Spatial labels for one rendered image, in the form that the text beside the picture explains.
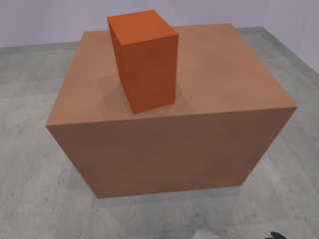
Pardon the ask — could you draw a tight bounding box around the pedestal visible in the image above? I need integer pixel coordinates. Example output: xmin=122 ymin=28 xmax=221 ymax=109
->
xmin=45 ymin=23 xmax=298 ymax=199

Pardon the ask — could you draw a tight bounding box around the right robot thigh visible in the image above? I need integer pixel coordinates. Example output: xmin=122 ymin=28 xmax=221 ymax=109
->
xmin=190 ymin=228 xmax=222 ymax=239

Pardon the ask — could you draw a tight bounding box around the carton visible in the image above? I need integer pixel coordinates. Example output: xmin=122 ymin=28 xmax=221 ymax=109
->
xmin=107 ymin=9 xmax=178 ymax=115

